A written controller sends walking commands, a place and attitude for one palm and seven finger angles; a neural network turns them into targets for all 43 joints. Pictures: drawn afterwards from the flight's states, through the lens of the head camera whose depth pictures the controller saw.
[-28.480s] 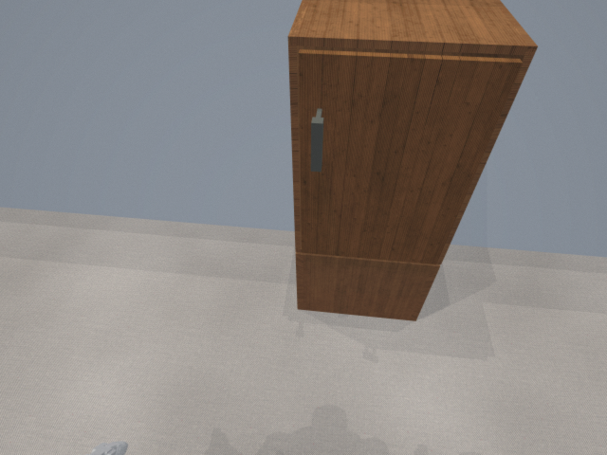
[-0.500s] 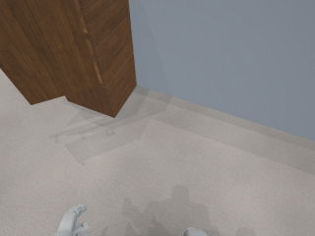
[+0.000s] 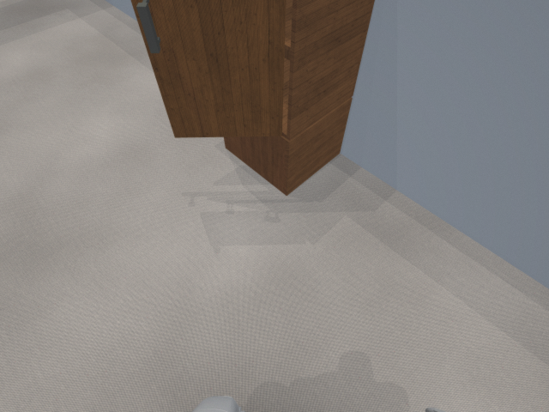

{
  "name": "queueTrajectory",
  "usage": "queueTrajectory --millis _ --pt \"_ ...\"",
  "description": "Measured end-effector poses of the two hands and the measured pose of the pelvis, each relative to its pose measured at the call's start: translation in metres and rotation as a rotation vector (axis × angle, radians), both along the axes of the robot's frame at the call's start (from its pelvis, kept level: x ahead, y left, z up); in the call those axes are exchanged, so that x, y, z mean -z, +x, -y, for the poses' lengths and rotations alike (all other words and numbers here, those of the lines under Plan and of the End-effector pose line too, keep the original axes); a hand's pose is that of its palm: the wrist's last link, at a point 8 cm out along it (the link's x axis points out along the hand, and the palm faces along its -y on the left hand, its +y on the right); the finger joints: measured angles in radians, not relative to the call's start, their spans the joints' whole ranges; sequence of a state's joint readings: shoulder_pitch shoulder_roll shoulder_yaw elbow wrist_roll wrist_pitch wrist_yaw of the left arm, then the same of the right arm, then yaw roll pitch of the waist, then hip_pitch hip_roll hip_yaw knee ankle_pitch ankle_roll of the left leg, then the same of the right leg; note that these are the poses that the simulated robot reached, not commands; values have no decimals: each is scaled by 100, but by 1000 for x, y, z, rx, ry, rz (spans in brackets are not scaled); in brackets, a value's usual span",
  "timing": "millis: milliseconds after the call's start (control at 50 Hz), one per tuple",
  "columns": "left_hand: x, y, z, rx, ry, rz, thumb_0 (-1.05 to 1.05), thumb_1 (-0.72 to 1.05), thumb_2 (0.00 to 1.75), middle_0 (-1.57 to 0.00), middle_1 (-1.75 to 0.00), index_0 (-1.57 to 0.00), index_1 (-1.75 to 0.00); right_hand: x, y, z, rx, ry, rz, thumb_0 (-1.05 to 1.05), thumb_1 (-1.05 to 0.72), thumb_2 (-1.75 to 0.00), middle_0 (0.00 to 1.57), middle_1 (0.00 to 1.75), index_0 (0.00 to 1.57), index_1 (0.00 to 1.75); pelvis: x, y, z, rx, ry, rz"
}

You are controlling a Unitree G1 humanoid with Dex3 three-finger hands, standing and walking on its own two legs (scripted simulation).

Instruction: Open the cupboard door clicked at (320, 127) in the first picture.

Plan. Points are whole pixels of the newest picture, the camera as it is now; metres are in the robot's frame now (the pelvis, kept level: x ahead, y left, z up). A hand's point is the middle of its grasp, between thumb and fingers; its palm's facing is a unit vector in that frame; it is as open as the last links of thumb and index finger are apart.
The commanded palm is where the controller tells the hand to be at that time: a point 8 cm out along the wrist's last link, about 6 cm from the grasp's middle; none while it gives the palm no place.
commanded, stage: take the last steps up to it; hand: left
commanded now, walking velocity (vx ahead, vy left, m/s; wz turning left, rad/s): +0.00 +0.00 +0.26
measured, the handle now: (150, 25) +0.98 +0.42 +0.03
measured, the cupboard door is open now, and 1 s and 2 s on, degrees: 47 47 47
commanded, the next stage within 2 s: come to a stop and stand still in 1.52 s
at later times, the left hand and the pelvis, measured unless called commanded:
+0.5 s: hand (140, 411) +0.13 +0.23 -0.15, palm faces +0.08 -0.98 -0.19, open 7.4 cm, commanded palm none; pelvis +0.05 +0.04 +0.01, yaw +5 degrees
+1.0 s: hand out of the picture +0.11 +0.17 -0.15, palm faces +0.26 -0.94 -0.21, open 7.2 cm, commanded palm none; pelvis +0.19 +0.02 +0.01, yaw +10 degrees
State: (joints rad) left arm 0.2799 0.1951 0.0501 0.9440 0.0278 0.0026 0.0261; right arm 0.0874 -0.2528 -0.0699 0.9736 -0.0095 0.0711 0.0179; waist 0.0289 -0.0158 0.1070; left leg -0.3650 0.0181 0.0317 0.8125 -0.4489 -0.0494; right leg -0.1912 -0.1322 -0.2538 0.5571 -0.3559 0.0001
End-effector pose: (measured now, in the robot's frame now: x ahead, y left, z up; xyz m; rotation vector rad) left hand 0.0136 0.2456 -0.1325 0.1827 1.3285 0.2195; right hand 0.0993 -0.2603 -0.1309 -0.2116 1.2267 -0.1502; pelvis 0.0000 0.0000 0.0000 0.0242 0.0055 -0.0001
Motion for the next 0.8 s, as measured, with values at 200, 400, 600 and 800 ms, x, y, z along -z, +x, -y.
queueTrajectory --millis 200,400,600,800 --pt "17 -39 -44 -111 -51 -110 1 91 90 -20 -30 -20 -30 -20 46 -69 -139 -24 125 0 -91 -89 20 30 20 30 0 7 -38 -50 -42 6" --pt "-1 44 -45 -51 -70 73 1 91 90 -20 -30 -20 -30 -13 -22 -71 -49 -6 -38 -1 -93 -89 20 30 21 30 -11 30 -48 -80 -31 10" --pt "-15 160 -13 60 -39 210 1 91 90 -20 -30 -20 -30 12 -100 -58 69 69 -338 0 -91 -89 20 30 20 30 -1 78 -25 -79 15 9" --pt "-22 157 7 -99 10 181 -2 95 90 -21 -30 -21 -30 16 -7 -42 13 119 -318 0 -91 -89 20 30 20 30 -9 134 -2 -134 6 29"
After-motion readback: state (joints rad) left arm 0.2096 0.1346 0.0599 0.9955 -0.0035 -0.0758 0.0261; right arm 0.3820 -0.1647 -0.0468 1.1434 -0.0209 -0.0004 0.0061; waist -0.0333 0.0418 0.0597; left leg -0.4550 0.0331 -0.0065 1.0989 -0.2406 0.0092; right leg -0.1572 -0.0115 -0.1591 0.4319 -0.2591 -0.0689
